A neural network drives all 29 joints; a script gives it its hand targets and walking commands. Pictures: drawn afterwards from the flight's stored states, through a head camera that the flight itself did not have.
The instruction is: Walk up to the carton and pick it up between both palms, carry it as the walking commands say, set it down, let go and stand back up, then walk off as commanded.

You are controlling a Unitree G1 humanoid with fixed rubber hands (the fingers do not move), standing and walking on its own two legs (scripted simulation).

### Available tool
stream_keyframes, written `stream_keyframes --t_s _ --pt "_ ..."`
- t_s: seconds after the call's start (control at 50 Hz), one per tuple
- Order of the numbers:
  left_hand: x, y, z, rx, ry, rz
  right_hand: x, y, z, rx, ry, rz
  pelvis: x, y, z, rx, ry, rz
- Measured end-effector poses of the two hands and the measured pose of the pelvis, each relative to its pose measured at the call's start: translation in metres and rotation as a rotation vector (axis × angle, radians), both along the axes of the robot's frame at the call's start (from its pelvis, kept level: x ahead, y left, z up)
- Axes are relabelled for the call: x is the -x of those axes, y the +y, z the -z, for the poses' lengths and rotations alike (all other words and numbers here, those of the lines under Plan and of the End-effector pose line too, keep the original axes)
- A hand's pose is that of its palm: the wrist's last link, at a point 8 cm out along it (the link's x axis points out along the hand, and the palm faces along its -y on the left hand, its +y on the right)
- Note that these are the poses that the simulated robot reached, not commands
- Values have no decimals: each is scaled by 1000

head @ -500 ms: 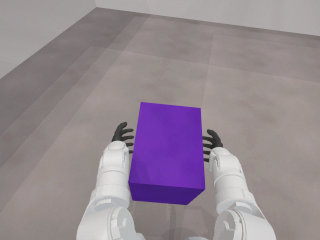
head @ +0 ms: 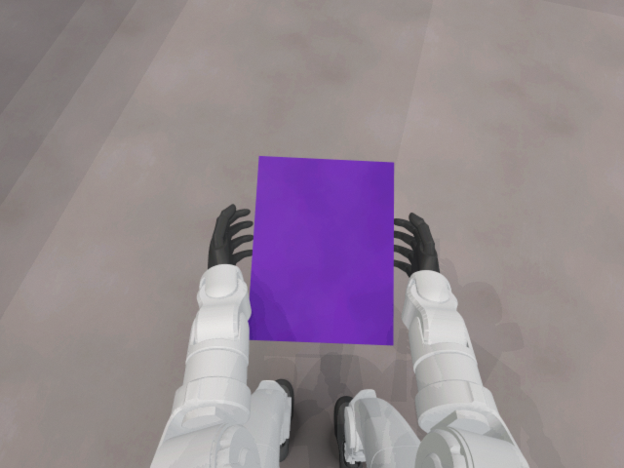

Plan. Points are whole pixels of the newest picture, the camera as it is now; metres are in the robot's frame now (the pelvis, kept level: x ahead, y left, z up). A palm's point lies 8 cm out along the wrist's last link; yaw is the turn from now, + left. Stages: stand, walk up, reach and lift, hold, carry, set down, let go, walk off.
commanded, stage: set down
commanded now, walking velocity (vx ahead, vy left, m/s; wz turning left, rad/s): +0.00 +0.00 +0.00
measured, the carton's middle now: (319, 256) +0.40 +0.01 -0.15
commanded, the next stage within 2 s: none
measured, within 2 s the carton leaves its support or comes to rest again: neither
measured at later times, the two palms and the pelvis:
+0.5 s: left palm (242, 256) +0.40 +0.14 -0.15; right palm (404, 269) +0.38 -0.13 -0.15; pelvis -0.02 +0.00 -0.08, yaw +0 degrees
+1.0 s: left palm (250, 256) +0.42 +0.14 -0.23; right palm (391, 268) +0.40 -0.13 -0.23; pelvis -0.03 +0.00 -0.15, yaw +0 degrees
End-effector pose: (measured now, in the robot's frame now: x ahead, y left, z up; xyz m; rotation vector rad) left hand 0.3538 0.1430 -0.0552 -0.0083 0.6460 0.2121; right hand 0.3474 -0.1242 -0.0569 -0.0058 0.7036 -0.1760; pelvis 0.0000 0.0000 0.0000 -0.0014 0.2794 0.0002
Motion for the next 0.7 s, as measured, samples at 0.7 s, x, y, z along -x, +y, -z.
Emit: stream_keyframes --t_s 0.7 --pt "-52 -7 122 -10 27 17 -40 -2 127 -1 22 68 20 1 106 21 316 -11"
